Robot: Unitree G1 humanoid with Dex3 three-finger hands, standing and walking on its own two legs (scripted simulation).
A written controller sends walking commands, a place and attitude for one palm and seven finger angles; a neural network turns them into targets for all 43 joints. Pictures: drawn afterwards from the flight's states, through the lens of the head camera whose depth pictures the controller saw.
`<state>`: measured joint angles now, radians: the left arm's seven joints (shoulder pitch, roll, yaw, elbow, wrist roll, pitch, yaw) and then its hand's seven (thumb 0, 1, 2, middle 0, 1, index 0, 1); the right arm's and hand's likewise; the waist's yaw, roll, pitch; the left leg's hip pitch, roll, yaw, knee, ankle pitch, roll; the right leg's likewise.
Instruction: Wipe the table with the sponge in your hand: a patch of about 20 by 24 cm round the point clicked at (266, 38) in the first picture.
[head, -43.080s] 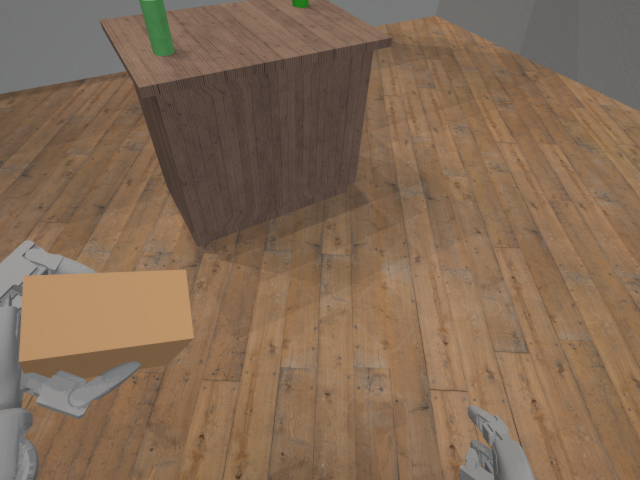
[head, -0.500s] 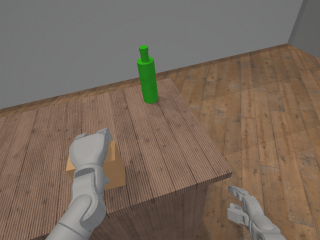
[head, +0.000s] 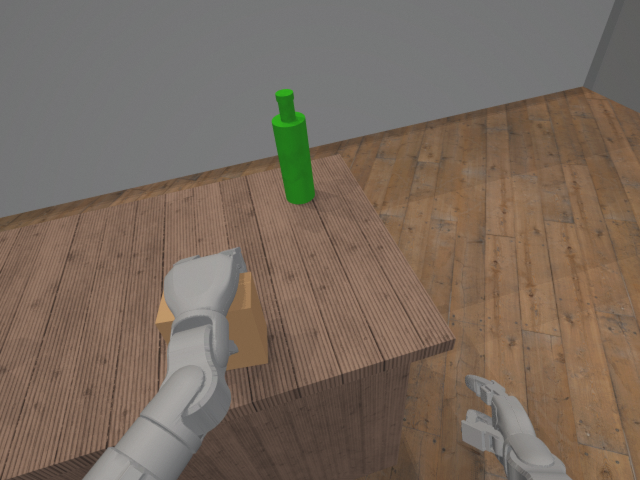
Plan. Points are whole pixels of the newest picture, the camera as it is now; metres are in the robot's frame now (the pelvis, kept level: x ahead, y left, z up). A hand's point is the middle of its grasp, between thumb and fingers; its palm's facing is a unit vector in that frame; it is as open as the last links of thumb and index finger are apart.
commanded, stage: slide across to the third lane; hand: left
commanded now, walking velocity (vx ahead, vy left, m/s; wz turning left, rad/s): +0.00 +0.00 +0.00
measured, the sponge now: (221, 334) +0.30 +0.19 +0.02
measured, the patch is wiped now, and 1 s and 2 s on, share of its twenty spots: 0.90 0.90 0.90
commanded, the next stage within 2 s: wipe forward along the third lane in 0.18 s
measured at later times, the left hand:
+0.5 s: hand (248, 294) +0.33 +0.15 +0.08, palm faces +0.04 -0.11 -0.99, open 10.8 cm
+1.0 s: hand (257, 266) +0.38 +0.15 +0.08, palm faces -0.02 -0.06 -1.00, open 10.7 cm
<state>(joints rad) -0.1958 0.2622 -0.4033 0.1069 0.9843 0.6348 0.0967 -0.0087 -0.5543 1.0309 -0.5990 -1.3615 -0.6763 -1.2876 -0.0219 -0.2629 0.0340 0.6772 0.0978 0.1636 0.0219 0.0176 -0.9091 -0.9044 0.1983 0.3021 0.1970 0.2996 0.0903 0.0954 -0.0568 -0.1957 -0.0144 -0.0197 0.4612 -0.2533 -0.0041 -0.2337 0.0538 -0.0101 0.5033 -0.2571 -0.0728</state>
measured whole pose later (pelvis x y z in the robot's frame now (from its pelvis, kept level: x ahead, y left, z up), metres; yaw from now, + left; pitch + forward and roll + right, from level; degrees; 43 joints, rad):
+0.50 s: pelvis -0.01 +0.00 +0.00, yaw +0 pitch +0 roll +1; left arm -0.37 0.17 -0.46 0.31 0.97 0.67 0.14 -0.01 -0.57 1.03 -0.62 -1.34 -0.70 -1.27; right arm -0.04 -0.24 0.04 0.71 0.10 0.19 0.03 0.02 -0.91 -0.90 0.20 0.30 0.20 0.30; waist 0.08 0.07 -0.08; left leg -0.23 -0.02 -0.02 0.47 -0.24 -0.01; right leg -0.27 0.05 -0.01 0.51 -0.25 -0.07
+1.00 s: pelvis -0.01 -0.01 +0.00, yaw -1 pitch +4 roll +1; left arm -0.62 0.17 -0.34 0.69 0.94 0.59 0.17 0.01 -0.58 1.04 -0.65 -1.32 -0.72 -1.25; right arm 0.08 -0.26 0.04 0.74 0.10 0.20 -0.04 0.02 -0.91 -0.90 0.20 0.30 0.20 0.30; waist 0.02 0.06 -0.10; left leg -0.30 0.00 -0.01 0.46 -0.22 -0.01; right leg -0.34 0.07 0.00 0.50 -0.22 -0.08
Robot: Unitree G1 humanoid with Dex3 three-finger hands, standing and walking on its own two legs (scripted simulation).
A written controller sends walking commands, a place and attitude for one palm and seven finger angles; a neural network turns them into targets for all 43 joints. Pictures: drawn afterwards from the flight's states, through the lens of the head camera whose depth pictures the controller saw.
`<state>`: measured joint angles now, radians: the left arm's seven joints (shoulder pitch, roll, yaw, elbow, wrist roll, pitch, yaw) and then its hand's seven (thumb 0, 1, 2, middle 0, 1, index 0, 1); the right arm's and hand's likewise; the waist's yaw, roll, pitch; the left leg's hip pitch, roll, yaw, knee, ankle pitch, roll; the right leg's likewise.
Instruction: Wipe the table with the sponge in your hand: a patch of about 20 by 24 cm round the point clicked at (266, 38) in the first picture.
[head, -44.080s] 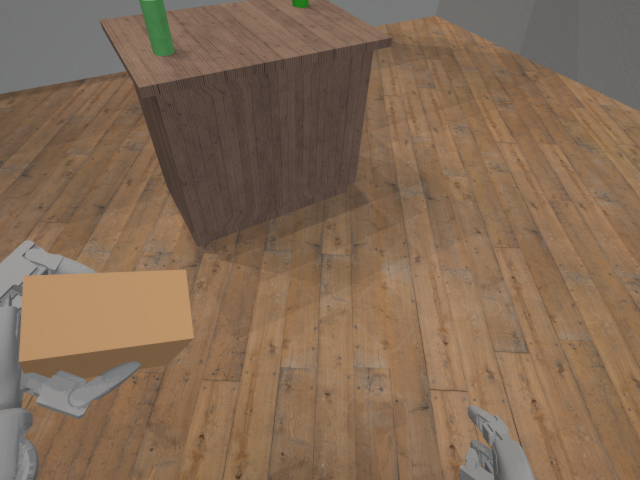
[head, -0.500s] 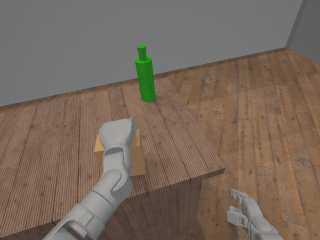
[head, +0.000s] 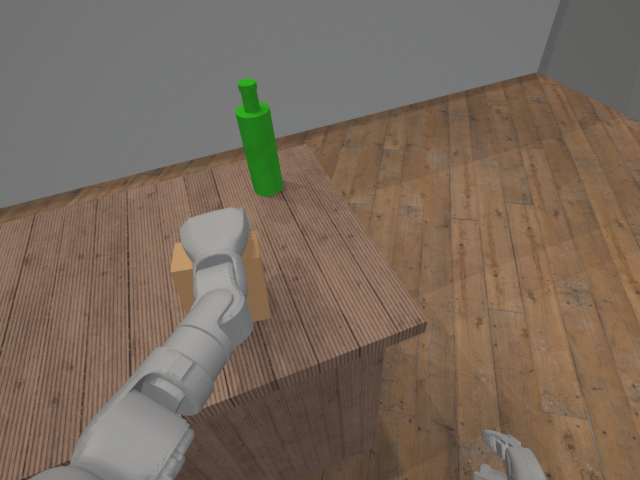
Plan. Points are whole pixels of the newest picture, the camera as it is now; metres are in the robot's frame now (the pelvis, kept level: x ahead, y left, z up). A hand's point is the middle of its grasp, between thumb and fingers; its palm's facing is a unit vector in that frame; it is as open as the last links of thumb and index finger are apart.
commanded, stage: wipe forward along the third lane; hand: left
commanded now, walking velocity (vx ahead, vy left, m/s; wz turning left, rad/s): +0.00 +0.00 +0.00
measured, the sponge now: (227, 291) +0.38 +0.18 +0.02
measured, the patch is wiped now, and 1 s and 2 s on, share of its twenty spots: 0.90 0.90 0.95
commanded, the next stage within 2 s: wipe back along the third lane in 0.92 s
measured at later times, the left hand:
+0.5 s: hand (222, 242) +0.43 +0.18 +0.08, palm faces -0.04 -0.05 -1.00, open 10.7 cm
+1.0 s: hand (208, 217) +0.48 +0.22 +0.08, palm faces -0.07 -0.04 -1.00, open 10.7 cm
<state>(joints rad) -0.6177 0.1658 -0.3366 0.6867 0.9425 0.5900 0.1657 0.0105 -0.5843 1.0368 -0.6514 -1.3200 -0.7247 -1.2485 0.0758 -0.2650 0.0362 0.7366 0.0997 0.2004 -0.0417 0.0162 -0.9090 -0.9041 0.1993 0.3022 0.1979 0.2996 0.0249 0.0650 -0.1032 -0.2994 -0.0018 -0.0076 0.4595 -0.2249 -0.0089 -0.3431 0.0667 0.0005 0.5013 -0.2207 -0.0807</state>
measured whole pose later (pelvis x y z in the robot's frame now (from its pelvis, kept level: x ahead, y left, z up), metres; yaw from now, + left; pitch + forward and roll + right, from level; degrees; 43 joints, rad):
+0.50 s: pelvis +0.01 +0.00 +0.00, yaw +0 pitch +7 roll +1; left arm -0.75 0.22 -0.25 0.86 0.95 0.49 0.18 0.03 -0.59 1.04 -0.66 -1.32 -0.73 -1.25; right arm 0.09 -0.27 0.03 0.74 0.09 0.17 -0.06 0.01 -0.91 -0.90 0.20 0.30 0.20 0.30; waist 0.00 0.06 -0.11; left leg -0.35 0.01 -0.01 0.46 -0.22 -0.01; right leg -0.38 0.08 0.00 0.48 -0.21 -0.09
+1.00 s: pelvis +0.01 +0.01 +0.00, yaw -1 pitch +10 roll +0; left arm -0.93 0.33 -0.16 1.08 0.97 0.44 0.19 0.04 -0.59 1.04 -0.66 -1.32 -0.73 -1.26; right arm 0.16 -0.28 0.03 0.77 0.08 0.14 -0.06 0.01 -0.91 -0.90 0.20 0.30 0.20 0.30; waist -0.08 0.04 -0.11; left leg -0.43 0.00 0.00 0.48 -0.23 0.00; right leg -0.46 0.07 0.01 0.47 -0.20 -0.06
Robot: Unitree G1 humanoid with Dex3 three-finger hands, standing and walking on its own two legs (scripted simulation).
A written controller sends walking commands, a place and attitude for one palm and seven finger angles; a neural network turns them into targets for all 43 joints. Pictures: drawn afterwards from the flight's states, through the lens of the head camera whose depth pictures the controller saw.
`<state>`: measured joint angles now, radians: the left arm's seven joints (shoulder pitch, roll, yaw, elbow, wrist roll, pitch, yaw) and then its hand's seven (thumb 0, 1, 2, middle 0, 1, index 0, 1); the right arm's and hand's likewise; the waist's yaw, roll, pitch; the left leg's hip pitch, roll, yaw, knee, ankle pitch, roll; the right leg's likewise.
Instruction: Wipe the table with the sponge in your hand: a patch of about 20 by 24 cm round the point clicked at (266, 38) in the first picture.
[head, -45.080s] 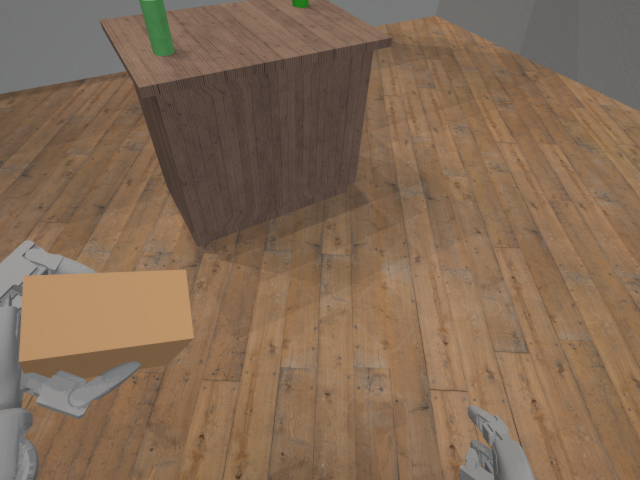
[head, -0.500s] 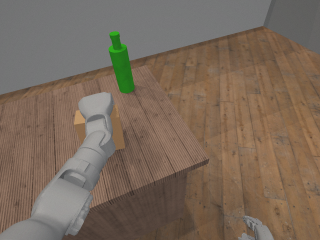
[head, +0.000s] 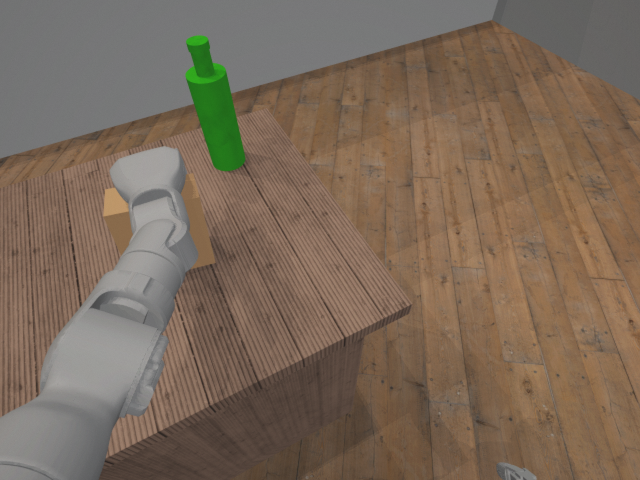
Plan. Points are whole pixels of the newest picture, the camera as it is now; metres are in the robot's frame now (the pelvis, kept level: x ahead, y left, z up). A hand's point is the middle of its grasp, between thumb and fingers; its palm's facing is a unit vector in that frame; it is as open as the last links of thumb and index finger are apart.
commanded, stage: wipe back along the third lane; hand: left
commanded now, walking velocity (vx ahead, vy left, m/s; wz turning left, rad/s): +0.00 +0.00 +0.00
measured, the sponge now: (167, 239) +0.45 +0.22 +0.03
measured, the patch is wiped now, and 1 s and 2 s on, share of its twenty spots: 0.90 0.95 0.95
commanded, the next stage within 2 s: slide back across to the middle lane in 1.64 s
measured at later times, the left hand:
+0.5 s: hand (159, 218) +0.45 +0.21 +0.08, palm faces +0.02 -0.07 -1.00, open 10.8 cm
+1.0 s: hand (165, 247) +0.40 +0.19 +0.08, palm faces +0.06 -0.09 -0.99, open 10.8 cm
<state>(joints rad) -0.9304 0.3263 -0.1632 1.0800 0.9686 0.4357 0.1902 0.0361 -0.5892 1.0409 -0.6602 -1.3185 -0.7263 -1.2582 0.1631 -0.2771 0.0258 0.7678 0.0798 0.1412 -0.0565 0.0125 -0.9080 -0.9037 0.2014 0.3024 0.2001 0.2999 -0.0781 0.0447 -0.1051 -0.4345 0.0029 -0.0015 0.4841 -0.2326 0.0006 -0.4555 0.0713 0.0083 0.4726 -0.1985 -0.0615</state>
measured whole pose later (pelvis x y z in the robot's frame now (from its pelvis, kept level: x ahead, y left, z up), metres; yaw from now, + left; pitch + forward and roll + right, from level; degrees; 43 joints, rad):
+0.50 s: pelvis +0.03 +0.04 +0.00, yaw +0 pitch +9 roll -1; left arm -0.74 0.17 -0.31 0.83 0.94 0.58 0.26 0.02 -0.54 1.03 -0.59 -1.38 -0.65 -1.33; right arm 0.09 -0.24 0.01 0.75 0.08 0.20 0.01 0.01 -0.91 -0.90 0.20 0.30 0.20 0.30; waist 0.01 0.05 -0.15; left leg -0.35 -0.03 0.01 0.47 -0.27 0.05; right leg -0.36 0.03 0.02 0.44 -0.23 -0.02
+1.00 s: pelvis +0.03 +0.04 +0.00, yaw +2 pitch +5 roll -1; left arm -0.50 0.14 -0.49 0.45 0.97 0.71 0.19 0.01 -0.52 1.03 -0.57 -1.40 -0.63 -1.35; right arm -0.01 -0.25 0.03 0.68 0.09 0.28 0.06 0.01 -0.91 -0.90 0.20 0.30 0.16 0.28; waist 0.06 0.05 -0.13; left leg -0.27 -0.05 -0.01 0.50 -0.31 0.05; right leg -0.28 0.02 0.00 0.48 -0.28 -0.02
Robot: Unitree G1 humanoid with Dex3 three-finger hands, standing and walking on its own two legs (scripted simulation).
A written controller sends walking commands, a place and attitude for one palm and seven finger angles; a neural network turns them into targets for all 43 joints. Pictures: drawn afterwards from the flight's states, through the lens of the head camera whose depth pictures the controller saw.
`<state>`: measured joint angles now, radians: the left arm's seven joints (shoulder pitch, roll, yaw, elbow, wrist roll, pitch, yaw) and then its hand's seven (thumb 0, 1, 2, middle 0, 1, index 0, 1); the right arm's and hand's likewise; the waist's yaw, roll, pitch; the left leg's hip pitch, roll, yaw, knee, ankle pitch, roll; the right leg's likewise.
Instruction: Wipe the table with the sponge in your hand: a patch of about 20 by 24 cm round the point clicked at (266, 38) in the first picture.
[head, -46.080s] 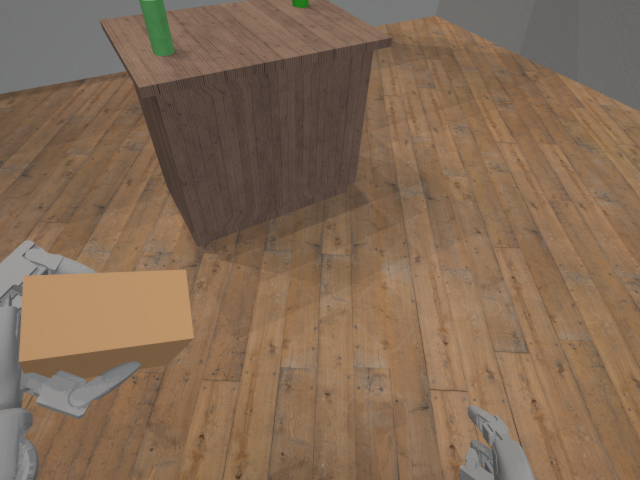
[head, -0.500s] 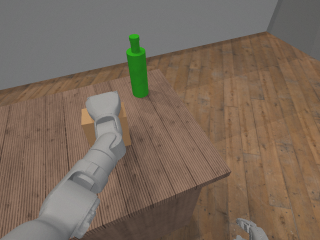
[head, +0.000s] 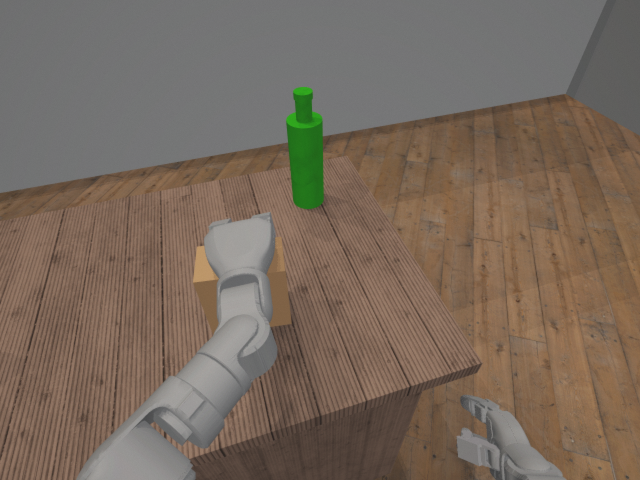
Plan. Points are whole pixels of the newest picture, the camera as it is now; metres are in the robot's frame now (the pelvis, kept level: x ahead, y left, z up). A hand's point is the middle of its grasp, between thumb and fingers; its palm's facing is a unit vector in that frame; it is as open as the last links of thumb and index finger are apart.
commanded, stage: wipe back along the third lane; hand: left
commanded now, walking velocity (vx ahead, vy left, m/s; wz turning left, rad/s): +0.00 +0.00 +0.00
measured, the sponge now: (248, 295) +0.36 +0.16 +0.02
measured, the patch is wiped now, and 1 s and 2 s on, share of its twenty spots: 0.95 0.95 0.95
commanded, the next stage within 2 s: slide back across to the middle lane in 0.64 s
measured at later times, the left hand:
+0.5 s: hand (270, 304) +0.31 +0.11 +0.07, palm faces +0.06 -0.09 -0.99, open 10.8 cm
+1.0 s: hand (268, 322) +0.28 +0.10 +0.08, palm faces +0.08 -0.17 -0.98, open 10.7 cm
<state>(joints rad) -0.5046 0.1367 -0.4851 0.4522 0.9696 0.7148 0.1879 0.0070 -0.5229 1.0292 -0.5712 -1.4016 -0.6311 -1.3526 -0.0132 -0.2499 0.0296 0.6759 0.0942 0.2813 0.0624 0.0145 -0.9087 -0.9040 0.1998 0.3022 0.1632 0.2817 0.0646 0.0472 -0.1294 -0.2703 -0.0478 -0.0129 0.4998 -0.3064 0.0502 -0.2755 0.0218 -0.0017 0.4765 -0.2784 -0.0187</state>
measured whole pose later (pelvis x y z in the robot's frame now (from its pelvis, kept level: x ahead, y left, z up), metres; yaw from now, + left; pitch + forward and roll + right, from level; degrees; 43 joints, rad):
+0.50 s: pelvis -0.03 -0.04 +0.00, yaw -1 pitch +1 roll +1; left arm -0.36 0.16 -0.47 0.33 0.97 0.70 0.18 0.00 -0.52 1.03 -0.57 -1.40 -0.63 -1.35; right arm 0.00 -0.25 0.05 0.66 0.11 0.27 0.07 0.02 -0.91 -0.90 0.20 0.30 0.20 0.30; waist 0.06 0.07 -0.11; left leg -0.22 -0.01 -0.01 0.48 -0.27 0.00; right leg -0.26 0.05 0.00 0.50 -0.26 -0.06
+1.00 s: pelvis -0.02 -0.06 +0.00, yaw -3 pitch -1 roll +1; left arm -0.15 0.24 -0.39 0.09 0.94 0.63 0.14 0.00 -0.53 1.03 -0.59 -1.37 -0.65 -1.33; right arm -0.03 -0.26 0.04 0.65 0.10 0.23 0.06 0.02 -0.91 -0.90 0.20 0.30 0.20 0.30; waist 0.06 0.09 -0.09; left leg -0.16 0.01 0.01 0.44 -0.26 -0.01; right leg -0.21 0.08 0.02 0.48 -0.25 -0.09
